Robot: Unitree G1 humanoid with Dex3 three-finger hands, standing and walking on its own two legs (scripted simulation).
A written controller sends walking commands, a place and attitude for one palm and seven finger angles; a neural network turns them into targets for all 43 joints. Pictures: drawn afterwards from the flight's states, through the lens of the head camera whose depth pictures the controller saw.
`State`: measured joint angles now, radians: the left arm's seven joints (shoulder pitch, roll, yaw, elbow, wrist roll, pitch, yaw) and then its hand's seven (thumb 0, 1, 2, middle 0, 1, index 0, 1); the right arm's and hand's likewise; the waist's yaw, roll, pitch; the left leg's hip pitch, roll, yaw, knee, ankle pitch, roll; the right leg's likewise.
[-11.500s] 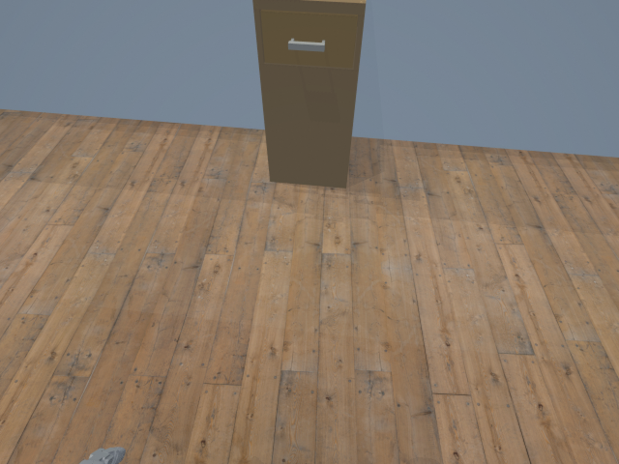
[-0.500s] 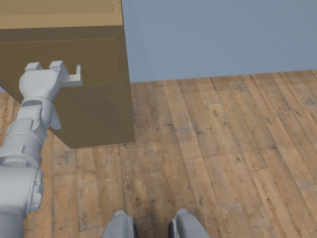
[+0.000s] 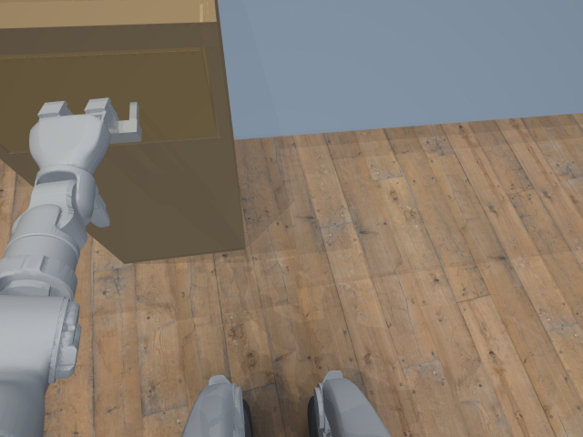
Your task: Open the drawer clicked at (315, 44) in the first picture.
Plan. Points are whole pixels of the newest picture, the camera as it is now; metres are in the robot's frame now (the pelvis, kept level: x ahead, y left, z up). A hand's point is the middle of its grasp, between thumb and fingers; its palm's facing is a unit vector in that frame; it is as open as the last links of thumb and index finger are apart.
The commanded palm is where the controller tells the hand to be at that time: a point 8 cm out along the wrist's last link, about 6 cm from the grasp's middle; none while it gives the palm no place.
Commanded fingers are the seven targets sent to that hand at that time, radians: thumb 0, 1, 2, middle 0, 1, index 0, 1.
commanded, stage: lower the fingers behind the handle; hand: left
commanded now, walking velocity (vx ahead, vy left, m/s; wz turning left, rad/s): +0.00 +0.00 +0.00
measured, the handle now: (93, 122) +0.56 +0.26 +0.01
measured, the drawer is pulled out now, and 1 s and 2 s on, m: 0.00 0.00 0.08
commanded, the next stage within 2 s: close the thumb around the handle in 0.14 s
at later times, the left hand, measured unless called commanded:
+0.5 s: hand (91, 164) +0.50 +0.26 -0.01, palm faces -0.08 -0.02 -1.00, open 12.0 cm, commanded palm +0.49 +0.24 +0.04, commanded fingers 0.00 0.28 0.64 -0.36 -1.28 -0.36 -1.28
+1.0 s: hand (91, 164) +0.50 +0.26 -0.01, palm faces -0.07 -0.03 -1.00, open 5.8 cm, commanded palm +0.49 +0.25 +0.04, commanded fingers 0.00 0.90 0.90 -0.40 -1.35 -0.40 -1.35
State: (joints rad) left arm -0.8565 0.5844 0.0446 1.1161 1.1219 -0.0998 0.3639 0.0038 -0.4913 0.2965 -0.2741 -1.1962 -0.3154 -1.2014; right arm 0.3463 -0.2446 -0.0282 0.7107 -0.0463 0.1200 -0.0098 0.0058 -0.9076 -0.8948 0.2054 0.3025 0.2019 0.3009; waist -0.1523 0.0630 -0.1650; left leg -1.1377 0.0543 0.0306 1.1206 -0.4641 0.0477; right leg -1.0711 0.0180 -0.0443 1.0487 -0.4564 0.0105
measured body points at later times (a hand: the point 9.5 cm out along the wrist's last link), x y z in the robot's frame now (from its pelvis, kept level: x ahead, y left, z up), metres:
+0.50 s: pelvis +0.00 -0.01 +0.00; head +0.15 +0.01 +0.43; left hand +0.50 +0.25 +0.05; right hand +0.01 -0.28 -0.12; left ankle +0.02 +0.09 -0.65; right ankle +0.01 -0.13 -0.65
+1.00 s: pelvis +0.01 +0.00 +0.00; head +0.16 +0.01 +0.43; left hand +0.50 +0.26 +0.05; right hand +0.01 -0.28 -0.12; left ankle +0.02 +0.09 -0.65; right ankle +0.01 -0.13 -0.65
